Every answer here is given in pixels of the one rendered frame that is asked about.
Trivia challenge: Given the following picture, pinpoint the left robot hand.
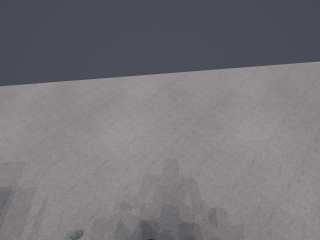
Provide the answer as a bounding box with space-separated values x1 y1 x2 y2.
61 229 84 240

